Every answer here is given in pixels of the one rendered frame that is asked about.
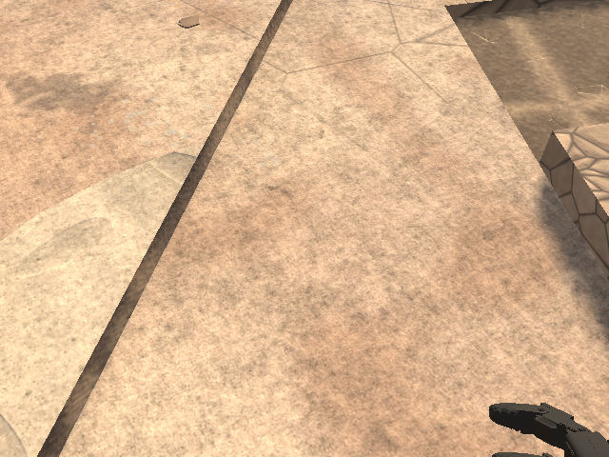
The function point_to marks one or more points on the robot right hand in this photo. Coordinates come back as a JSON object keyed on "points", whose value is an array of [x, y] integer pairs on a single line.
{"points": [[554, 426]]}

